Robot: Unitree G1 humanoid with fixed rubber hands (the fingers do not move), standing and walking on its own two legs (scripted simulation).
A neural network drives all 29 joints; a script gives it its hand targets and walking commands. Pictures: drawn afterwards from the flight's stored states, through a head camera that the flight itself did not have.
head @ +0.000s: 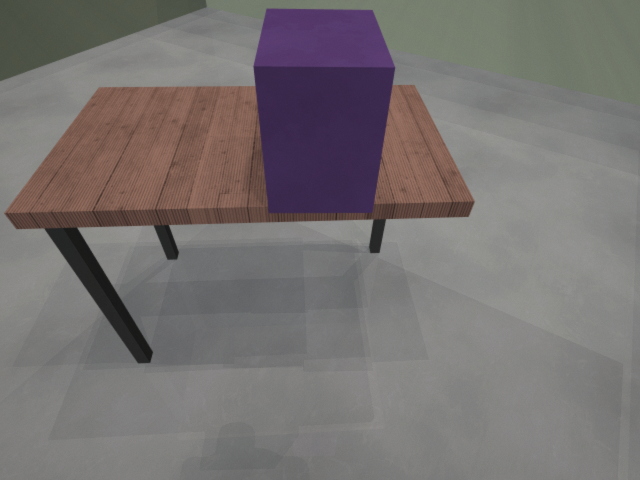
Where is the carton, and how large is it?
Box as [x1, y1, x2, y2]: [253, 9, 394, 212]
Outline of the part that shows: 266,9 253,66 269,212 372,212 394,71 392,60 372,10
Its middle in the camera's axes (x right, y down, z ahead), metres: +0.00 -0.27 +0.79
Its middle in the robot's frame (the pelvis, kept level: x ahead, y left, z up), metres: +0.79 -0.01 +0.09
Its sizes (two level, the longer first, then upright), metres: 0.285 0.214 0.295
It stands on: a table, 0.71 m high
